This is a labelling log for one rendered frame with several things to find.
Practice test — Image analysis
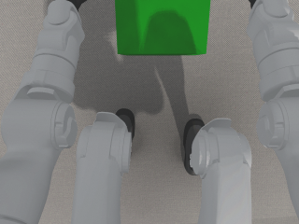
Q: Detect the left robot upper arm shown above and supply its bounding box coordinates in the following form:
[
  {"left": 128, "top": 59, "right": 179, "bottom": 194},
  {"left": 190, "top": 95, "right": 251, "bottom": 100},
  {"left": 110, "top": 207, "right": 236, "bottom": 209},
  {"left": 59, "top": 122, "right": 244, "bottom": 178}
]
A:
[{"left": 0, "top": 98, "right": 78, "bottom": 224}]

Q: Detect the left robot foot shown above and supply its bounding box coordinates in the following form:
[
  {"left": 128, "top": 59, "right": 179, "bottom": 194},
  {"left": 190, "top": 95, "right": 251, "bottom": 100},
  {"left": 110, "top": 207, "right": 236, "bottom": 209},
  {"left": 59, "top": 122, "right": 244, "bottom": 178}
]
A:
[{"left": 115, "top": 108, "right": 135, "bottom": 158}]

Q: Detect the robot left forearm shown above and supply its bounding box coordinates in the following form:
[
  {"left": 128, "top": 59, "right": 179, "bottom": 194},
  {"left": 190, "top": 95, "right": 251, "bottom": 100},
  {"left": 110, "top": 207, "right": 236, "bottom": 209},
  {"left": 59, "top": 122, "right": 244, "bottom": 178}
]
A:
[{"left": 0, "top": 0, "right": 85, "bottom": 143}]

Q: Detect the right robot upper arm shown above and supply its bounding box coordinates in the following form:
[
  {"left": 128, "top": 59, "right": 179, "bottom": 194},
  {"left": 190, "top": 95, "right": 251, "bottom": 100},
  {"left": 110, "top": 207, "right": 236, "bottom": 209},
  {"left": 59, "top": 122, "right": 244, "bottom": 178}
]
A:
[{"left": 256, "top": 96, "right": 299, "bottom": 219}]

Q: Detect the robot right forearm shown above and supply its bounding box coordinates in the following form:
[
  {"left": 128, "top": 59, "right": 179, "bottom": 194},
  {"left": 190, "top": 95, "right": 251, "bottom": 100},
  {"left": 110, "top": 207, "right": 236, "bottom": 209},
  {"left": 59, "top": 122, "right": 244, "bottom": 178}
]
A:
[{"left": 246, "top": 0, "right": 299, "bottom": 102}]

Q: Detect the robot left hand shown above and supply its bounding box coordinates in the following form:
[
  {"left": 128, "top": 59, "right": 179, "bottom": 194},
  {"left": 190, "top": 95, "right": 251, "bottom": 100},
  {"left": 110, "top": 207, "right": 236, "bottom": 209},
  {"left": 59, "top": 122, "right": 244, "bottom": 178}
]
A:
[{"left": 54, "top": 0, "right": 87, "bottom": 11}]

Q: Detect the carton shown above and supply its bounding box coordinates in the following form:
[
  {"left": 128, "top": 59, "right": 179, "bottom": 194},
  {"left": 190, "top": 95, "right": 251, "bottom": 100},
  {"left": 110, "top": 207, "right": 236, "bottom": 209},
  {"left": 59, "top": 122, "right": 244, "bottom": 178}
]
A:
[{"left": 115, "top": 0, "right": 211, "bottom": 56}]

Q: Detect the robot right thigh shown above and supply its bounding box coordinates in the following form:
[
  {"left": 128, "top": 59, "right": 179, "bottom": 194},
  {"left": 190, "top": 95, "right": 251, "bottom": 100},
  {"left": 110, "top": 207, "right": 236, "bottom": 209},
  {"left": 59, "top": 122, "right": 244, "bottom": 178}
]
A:
[{"left": 192, "top": 127, "right": 252, "bottom": 224}]

